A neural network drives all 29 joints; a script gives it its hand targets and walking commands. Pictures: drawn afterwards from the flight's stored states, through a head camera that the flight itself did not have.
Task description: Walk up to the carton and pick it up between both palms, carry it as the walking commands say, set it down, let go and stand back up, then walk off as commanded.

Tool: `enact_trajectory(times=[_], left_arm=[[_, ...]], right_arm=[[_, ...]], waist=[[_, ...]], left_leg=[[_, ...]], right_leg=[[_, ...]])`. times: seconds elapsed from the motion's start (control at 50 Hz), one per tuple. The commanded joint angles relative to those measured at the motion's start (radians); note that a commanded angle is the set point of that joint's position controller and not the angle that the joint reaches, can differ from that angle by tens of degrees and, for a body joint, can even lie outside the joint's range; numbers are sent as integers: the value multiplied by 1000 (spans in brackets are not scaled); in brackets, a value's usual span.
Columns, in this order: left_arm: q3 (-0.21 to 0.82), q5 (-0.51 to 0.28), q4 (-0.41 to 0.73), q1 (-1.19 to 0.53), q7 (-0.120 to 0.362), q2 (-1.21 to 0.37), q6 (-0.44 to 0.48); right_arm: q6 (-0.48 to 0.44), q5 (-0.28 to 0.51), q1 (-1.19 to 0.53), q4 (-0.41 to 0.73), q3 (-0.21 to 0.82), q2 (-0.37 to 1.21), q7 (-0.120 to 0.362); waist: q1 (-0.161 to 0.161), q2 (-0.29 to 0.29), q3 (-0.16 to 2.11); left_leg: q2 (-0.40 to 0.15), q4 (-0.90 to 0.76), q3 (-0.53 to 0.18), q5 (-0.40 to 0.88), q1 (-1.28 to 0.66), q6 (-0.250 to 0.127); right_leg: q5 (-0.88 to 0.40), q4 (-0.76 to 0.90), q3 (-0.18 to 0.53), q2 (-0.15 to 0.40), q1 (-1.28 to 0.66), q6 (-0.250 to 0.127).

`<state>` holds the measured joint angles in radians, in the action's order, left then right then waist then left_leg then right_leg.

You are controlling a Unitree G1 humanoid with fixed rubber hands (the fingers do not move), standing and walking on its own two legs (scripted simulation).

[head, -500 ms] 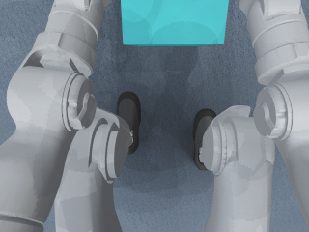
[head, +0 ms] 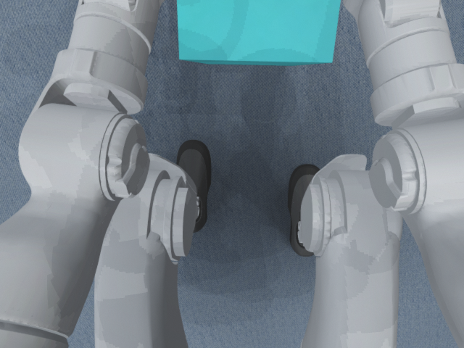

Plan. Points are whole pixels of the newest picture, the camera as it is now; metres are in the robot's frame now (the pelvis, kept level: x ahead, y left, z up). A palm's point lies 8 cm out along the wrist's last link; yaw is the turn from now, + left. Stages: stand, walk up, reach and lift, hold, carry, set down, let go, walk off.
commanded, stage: reach and lift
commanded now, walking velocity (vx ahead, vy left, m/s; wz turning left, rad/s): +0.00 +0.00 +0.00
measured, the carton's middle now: out of the picture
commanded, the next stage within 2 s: none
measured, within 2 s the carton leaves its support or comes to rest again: neither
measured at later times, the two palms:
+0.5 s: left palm out of the picture +0.56 +0.11 -0.09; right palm out of the picture +0.56 -0.13 -0.09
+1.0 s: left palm out of the picture +0.53 +0.11 -0.03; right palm out of the picture +0.55 -0.13 -0.01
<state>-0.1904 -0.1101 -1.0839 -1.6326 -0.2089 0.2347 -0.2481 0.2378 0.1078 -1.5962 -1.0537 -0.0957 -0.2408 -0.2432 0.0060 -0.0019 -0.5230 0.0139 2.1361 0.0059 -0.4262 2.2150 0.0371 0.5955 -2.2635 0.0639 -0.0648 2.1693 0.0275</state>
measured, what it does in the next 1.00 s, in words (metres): rises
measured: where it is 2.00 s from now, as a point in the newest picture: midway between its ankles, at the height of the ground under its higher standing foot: (249, 213)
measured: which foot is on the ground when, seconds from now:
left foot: down 0.00-1.00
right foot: down 0.00-1.00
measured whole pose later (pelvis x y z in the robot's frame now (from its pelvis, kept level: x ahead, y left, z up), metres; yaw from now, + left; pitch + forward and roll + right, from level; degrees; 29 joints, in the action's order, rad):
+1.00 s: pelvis -0.02 +0.01 +0.06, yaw -5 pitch +21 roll +1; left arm -0.42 0.01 -0.61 -1.32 -0.19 0.09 -0.44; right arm 0.43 -0.06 -1.54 -0.85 -0.18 -0.13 -0.20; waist 0.01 0.00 -0.52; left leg 0.04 1.99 -0.03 -0.45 1.92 0.05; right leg 0.55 -2.07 0.06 -0.12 1.89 0.05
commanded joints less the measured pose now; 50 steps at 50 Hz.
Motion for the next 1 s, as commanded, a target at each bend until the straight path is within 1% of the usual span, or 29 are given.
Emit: enact_trajectory(times=[0.0, 0.02, 0.04, 0.08, 0.1, 0.12, 0.16, 0.24, 0.28, 0.36, 0.46, 0.5, 0.52, 0.6, 0.62, 0.64, 0.66, 0.7, 0.72, 0.76, 0.78, 0.82, 0.84, 0.86, 0.88, 0.9, 0.94, 0.96, 0.98], left_arm=[[183, 7, 290, -472, 325, -1259, -11], [173, 15, 253, -453, 327, -1268, -25], [174, 13, 268, -472, 329, -1279, -32], [136, 48, 184, -460, 338, -1286, -45], [101, 62, 220, -470, 342, -1237, -40], [109, 60, 240, -505, 346, -1265, -52], [87, 69, 255, -459, 354, -1300, -60], [146, 44, 333, -574, 342, -1288, -65], [110, 58, 269, -508, 335, -1307, -81], [116, 91, 252, -467, 329, -1361, -97], [123, 91, 342, -522, 328, -1313, -96], [214, 42, 463, -504, 322, -1367, -100], [204, 50, 446, -559, 317, -1328, -103], [221, 33, 508, -574, 325, -1338, -118], [182, 81, 427, -526, 329, -1313, -126], [194, 72, 432, -536, 325, -1351, -133], [173, 88, 402, -490, 332, -1340, -136], [167, 95, 474, -603, 327, -1302, -132], [217, 64, 566, -654, 329, -1266, -127], [235, 91, 591, -726, 329, -1192, -126], [227, 83, 630, -694, 321, -1207, -120], [284, 58, 667, -707, 316, -1199, -130], [294, 44, 718, -714, 318, -1198, -142], [275, 41, 653, -686, 317, -1179, -150], [321, 25, 710, -714, 312, -1209, -151], [297, 62, 635, -685, 306, -1176, -169], [284, 66, 629, -670, 310, -1215, -177], [306, 61, 669, -657, 318, -1220, -179], [252, 74, 630, -701, 324, -1180, -172]], right_arm=[[-22, 102, -785, 487, 296, 1262, 381], [-22, 100, -816, 507, 305, 1253, 380], [-16, 89, -818, 523, 289, 1242, 382], [3, 46, -761, 395, 221, 1271, 391], [9, 47, -749, 392, 220, 1279, 398], [24, 35, -741, 418, 207, 1290, 402], [24, 34, -765, 468, 204, 1306, 401], [34, 55, -775, 464, 183, 1293, 390], [27, 63, -827, 509, 207, 1308, 393], [41, 33, -758, 466, 178, 1309, 403], [65, 17, -664, 406, 145, 1363, 399], [66, 63, -684, 561, 215, 1407, 386], [72, 45, -662, 470, 189, 1399, 386], [85, 66, -685, 579, 251, 1439, 369], [98, 44, -638, 449, 206, 1418, 371], [98, 25, -618, 449, 171, 1437, 369], [97, 37, -633, 484, 175, 1433, 367], [120, 2, -613, 399, 140, 1449, 366], [130, 3, -556, 409, 163, 1472, 359], [136, -11, -523, 326, 123, 1499, 355], [139, 13, -554, 347, 146, 1514, 357], [141, 25, -600, 462, 187, 1497, 342], [148, 45, -616, 521, 240, 1517, 332], [154, 32, -593, 470, 214, 1507, 327], [148, 33, -604, 502, 232, 1482, 325], [156, 40, -613, 459, 218, 1479, 330], [182, -9, -487, 359, 173, 1508, 339], [180, 3, -527, 438, 204, 1515, 334], [195, -29, -440, 285, 153, 1535, 338]], waist=[[83, -106, 2080], [105, -102, 2074], [69, -113, 2060], [78, -115, 1916], [111, -139, 1913], [86, -138, 1928], [123, -129, 1978], [84, -70, 2048], [137, -96, 2055], [110, -54, 2001], [124, -61, 2049], [95, -60, 2309], [100, -70, 2221], [129, -89, 2315], [152, -76, 2168], [119, -76, 2136], [128, -73, 2119], [132, -85, 2088], [103, -92, 2176], [131, -62, 2148], [168, -64, 2175], [139, -84, 2307], [181, -86, 2403], [162, -132, 2346], [151, -83, 2416], [181, -51, 2338], [143, -77, 2215], [155, -71, 2354], [133, -97, 2177]], left_leg=[[130, -77, 108, 279, -873, -50], [128, -90, 103, 268, -884, -49], [133, -100, 88, 257, -916, -45], [130, -125, 102, 168, -793, -40], [127, -125, 110, 134, -788, -45], [136, -136, 111, 124, -798, -48], [135, -157, 102, 134, -825, -50], [138, -162, 92, 205, -895, -38], [136, -180, 101, 182, -895, -44], [138, -205, 78, 179, -938, -39], [137, -199, 95, 192, -925, -34], [147, -210, 81, 301, -1098, -32], [142, -209, 70, 264, -1006, -32], [158, -237, 85, 261, -1044, -39], [146, -247, 85, 209, -968, -33], [152, -273, 90, 127, -950, -38], [152, -275, 95, 129, -958, -44], [149, -303, 97, 88, -934, -41], [149, -298, 101, 121, -985, -37], [147, -316, 94, 96, -939, -33], [149, -325, 107, 92, -983, -37], [156, -317, 113, 139, -1040, -37], [156, -326, 113, 174, -1089, -38], [161, -335, 94, 145, -1052, -44], [166, -321, 116, 173, -1082, -29], [160, -354, 107, 103, -1079, -32], [158, -393, 91, 70, -1070, -38], [165, -387, 111, 103, -1093, -32], [164, -400, 122, 26, -988, -31]], right_leg=[[-352, 291, -140, -94, -795, 12], [-330, 285, -144, -96, -792, 10], [-316, 285, -154, -89, -770, 17], [-242, 311, -146, -91, -709, 9], [-200, 332, -129, -88, -723, 9], [-205, 348, -134, -100, -736, 6], [-199, 341, -137, -104, -763, 6], [-273, 336, -141, -113, -752, 1], [-239, 345, -151, -117, -785, 5], [-204, 346, -172, -113, -670, 0], [-231, 365, -139, -120, -727, -4], [-337, 364, -158, -127, -859, 13], [-334, 357, -138, -127, -818, -3], [-325, 393, -130, -137, -928, 5], [-268, 392, -136, -127, -832, 4], [-221, 425, -125, -133, -858, 1], [-200, 429, -135, -133, -832, 7], [-191, 445, -119, -136, -862, 2], [-216, 455, -123, -137, -891, 6], [-230, 462, -99, -130, -886, -5], [-192, 464, -106, -138, -886, 0], [-253, 478, -95, -148, -974, 2], [-281, 473, -89, -143, -1069, 4], [-264, 466, -106, -147, -1020, 9], [-288, 464, -100, -153, -1053, 1], [-220, 474, -98, -147, -989, -5], [-170, 503, -104, -140, -939, -4], [-226, 514, -93, -151, -1076, 0], [-162, 539, -99, -138, -999, 10]])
